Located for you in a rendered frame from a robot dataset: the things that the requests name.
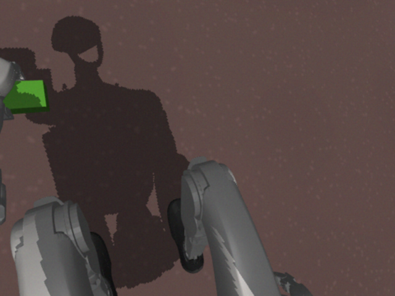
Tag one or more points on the left robot hand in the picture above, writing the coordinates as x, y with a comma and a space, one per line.
9, 73

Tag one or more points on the left robot foot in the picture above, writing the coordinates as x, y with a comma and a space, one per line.
104, 261

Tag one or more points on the small box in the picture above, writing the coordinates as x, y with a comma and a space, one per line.
27, 97

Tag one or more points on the right robot hand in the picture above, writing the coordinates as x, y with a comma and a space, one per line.
289, 284

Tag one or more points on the right robot foot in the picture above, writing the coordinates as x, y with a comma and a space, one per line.
178, 233

